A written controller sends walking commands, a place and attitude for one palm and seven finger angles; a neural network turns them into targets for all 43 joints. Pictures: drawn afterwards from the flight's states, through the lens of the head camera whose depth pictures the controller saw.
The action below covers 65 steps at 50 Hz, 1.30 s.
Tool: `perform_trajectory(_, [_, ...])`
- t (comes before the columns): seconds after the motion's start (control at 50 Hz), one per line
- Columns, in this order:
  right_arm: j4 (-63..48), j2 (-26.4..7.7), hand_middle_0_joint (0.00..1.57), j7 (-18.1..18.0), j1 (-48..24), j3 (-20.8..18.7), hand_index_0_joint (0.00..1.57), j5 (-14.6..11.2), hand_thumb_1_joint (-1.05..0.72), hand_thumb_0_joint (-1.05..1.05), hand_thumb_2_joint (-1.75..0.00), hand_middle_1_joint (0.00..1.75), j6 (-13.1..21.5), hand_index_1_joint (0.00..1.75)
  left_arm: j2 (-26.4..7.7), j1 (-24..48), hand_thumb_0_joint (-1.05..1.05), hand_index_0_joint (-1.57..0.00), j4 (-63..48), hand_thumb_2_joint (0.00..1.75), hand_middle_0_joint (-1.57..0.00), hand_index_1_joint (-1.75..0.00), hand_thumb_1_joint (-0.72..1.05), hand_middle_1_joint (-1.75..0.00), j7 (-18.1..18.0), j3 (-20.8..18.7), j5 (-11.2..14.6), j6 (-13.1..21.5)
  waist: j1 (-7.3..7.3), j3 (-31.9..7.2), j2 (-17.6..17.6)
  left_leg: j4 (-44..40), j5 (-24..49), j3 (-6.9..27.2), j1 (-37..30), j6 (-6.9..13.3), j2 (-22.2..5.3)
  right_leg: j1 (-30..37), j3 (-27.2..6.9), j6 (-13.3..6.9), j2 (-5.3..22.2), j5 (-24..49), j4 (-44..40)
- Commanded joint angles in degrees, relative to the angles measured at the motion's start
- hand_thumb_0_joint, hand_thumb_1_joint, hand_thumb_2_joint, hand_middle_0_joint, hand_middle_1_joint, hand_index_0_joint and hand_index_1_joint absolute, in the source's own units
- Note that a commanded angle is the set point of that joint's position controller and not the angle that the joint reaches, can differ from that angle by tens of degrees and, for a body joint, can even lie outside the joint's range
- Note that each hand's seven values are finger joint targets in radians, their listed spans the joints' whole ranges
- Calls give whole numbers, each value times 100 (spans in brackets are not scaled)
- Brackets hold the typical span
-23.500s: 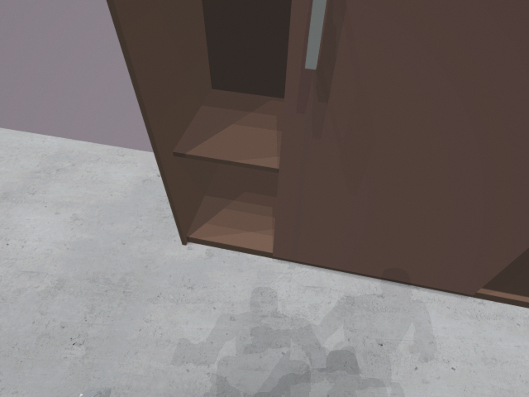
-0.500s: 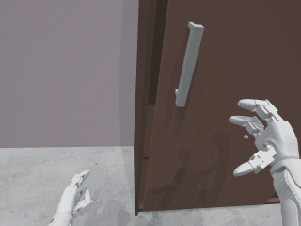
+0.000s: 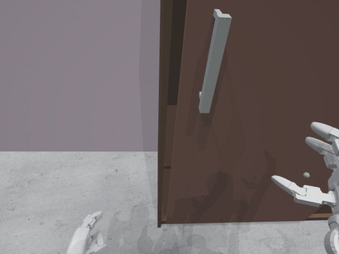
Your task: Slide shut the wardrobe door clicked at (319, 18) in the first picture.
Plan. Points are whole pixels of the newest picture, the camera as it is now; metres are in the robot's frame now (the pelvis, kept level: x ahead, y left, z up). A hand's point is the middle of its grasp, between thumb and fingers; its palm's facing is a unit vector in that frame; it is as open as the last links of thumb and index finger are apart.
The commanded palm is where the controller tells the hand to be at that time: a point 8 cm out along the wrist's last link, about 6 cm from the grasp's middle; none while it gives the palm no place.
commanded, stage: draw the hand back to the body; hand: right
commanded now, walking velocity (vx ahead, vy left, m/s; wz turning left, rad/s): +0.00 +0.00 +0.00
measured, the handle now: (210, 65) +0.44 -0.08 +0.27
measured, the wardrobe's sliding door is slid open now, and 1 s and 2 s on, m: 0.03 0.03 0.03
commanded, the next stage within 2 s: step back with the hand held close in 0.70 s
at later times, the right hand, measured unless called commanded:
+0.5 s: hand (325, 189) +0.20 -0.27 +0.16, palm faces +0.48 +0.81 -0.34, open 7.7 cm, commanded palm +0.15 -0.30 +0.17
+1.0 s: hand (321, 180) +0.21 -0.26 +0.17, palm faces +0.43 +0.80 -0.42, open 7.4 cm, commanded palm +0.15 -0.30 +0.18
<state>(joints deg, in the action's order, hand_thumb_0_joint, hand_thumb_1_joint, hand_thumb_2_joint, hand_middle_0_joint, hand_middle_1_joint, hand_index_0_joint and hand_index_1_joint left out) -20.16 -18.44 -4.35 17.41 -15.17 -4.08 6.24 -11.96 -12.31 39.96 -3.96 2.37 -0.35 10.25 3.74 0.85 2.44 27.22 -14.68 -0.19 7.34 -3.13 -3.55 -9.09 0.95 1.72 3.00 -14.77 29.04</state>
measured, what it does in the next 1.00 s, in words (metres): stands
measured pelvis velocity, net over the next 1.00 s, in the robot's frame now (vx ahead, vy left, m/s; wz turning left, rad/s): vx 0.00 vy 0.00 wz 0.02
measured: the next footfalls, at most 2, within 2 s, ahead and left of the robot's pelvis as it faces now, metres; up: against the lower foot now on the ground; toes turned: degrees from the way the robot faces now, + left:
none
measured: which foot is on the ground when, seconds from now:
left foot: down 0.00-1.00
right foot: down 0.00-1.00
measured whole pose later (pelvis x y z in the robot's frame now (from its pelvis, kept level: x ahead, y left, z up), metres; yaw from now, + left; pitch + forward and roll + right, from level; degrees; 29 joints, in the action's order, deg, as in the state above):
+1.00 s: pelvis +0.00 +0.00 +0.00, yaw +1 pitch -1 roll +1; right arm -22.7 -20.6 -5.3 24.9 -22.6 -2.4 10.6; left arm -13.4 -9.6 36.5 -4.2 0.4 -1.1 5.3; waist 2.6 0.6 2.1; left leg 24.5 -12.6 0.6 10.5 -3.3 -2.7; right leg -12.6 1.7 1.7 3.8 -14.1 28.2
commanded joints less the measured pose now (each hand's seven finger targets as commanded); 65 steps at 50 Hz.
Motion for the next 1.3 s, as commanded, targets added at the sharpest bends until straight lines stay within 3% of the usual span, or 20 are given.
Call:
perform_trajectory(0.0, [-1292,-1087,22,-125,-559,-737,22,-6,-36,0,-64,62,457,62,-634,1067,0,-20,-1138,90,-20,-30,90,-30,-92,-330,4,415,72,-525,152,-490,554,-303,37,346,259,125,75,-211,-143,504,-660])
perform_trajectory(0.02, [-1236,-1038,22,-120,-505,-723,22,-7,-39,0,-65,60,458,60,-640,1065,0,-20,-1130,90,-20,-30,90,-30,-96,-342,14,400,55,-420,-5,-512,556,-314,102,339,280,130,87,-214,-125,521,-659])
perform_trajectory(0.1, [-1064,-1094,21,-116,-160,-888,21,-27,-54,0,-73,51,435,51,-642,1001,0,-20,-1147,90,-20,-30,90,-30,-108,-370,30,355,66,-232,-40,-564,558,-318,124,330,293,76,124,-210,-114,510,-697])
perform_trajectory(0.3, [-1201,-1231,20,-165,77,-1126,20,-22,-90,0,-90,30,368,30,-669,929,0,-20,-1165,90,-20,-30,90,-30,-154,-408,29,302,78,-346,234,-566,805,-301,15,339,318,215,171,-200,-148,780,-666])
perform_trajectory(0.4, [-1393,-1185,20,-190,-283,-961,20,14,-90,0,-90,30,318,30,-691,934,0,-20,-1161,90,-20,-30,90,-30,-181,-400,6,376,22,-312,202,-593,803,-322,67,326,329,305,138,-216,-175,779,-663])
perform_trajectory(0.76, [-1228,-1176,20,-153,-27,-1077,20,-18,-90,0,-90,30,251,30,-622,1002,0,-20,-1159,90,-20,-30,90,-30,-168,-391,-15,263,93,-369,86,-648,1068,-289,-68,295,310,393,244,-234,-180,1029,-635])
perform_trajectory(0.78, [-1100,-1203,20,-150,4,-1075,20,-25,-90,0,-90,30,225,30,-607,1001,0,-20,-1152,90,-20,-30,90,-30,-187,-380,-7,259,91,-206,-54,-712,937,-301,-15,288,326,348,233,-231,-173,925,-667])
perform_trajectory(0.8, [-1449,-1228,20,-150,-303,-1039,20,-21,-90,0,-90,30,266,30,-625,1040,0,-20,-1183,90,-20,-30,90,-30,-186,-379,-12,282,69,-288,129,-730,898,-272,-16,283,309,403,233,-244,-186,879,-662])
perform_trajectory(0.82, [-1930,-2093,20,-244,-1172,-1875,20,63,-90,0,-90,30,606,30,-674,939,0,-20,-1311,90,-20,-30,90,-30,-128,-307,-4,162,-109,283,-62,-1170,1266,274,719,288,29,-120,365,-345,-158,327,-381])
perform_trajectory(0.84, [-1176,-1556,20,-205,-412,-1506,20,82,-90,0,-90,30,634,30,-513,896,0,-20,-1042,90,-20,-30,90,-30,-117,-293,-30,59,-200,229,-701,-1194,1337,292,836,314,-115,-113,270,-366,-221,223,-143])
perform_trajectory(0.86, [-997,-1332,20,-174,59,-1329,20,129,-90,0,-90,30,633,30,-560,864,0,-20,-1084,90,-20,-30,90,-30,-94,-342,-64,-26,-192,58,-902,-1152,1506,352,875,348,-198,-91,284,-367,-236,324,8])
perform_trajectory(0.92, [-1312,-1246,20,-175,516,-1292,20,159,-90,0,-90,30,798,30,-645,865,0,-20,-1296,90,-20,-30,90,-30,-100,-437,-96,-172,-171,-608,-218,-663,2172,142,493,289,-167,40,289,-347,-101,1072,-253])
perform_trajectory(0.96, [-1493,-1304,20,-213,735,-1364,20,157,-90,0,-90,30,834,30,-684,821,0,-20,-1448,90,-20,-30,90,-30,-106,-485,-69,-259,-160,-882,3,-412,2336,15,333,209,-58,44,309,-343,-6,1625,-332])
perform_trajectory(1.06, [-1780,-1504,20,-300,1007,-1618,20,141,-90,0,-90,30,905,30,-681,780,0,-20,-1645,90,-20,-30,90,-30,-146,-528,-27,-386,-155,-1119,-82,-72,2324,-108,180,117,96,-195,192,-341,116,1970,-446])
perform_trajectory(1.08, [-1912,-1610,20,-317,960,-1685,20,144,-90,0,-90,30,943,30,-694,828,0,-20,-1687,90,-20,-30,90,-30,-166,-534,-37,-397,-142,-1126,145,-22,2218,-111,112,112,116,-332,153,-349,110,1866,-515])
perform_trajectory(1.14, [-1923,-1547,20,-350,1117,-1700,20,139,-90,0,-90,30,998,30,-695,766,0,-20,-1735,90,-20,-30,90,-30,-158,-536,-6,-384,-158,-984,228,166,1954,-109,49,100,174,-801,66,-384,183,1325,-634])
perform_trajectory(1.28, [-1976,-1529,20,-387,908,-1733,20,227,-90,0,-90,30,1238,30,-779,680,0,-20,-1720,90,-20,-30,90,-30,-158,-568,30,-194,-243,-548,326,238,748,67,-11,126,245,-2194,-181,-518,196,-1343,-856])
